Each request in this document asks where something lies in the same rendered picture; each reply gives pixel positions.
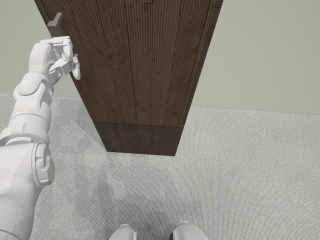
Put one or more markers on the robot left upper arm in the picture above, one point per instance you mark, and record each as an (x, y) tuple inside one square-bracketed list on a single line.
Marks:
[(25, 169)]

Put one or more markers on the robot left hand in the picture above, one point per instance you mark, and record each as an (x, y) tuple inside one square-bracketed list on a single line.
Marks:
[(43, 59)]

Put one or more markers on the right robot shin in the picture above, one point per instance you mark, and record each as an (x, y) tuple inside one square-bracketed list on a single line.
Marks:
[(183, 223)]

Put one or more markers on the cupboard door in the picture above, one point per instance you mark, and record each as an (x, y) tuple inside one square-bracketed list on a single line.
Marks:
[(138, 58)]

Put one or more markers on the handle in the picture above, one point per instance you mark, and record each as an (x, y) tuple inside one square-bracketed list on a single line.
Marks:
[(55, 29)]

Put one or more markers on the left robot forearm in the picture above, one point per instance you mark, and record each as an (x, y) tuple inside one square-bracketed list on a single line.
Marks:
[(31, 116)]

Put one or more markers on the left robot thigh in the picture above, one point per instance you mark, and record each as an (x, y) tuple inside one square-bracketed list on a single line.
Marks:
[(124, 234)]

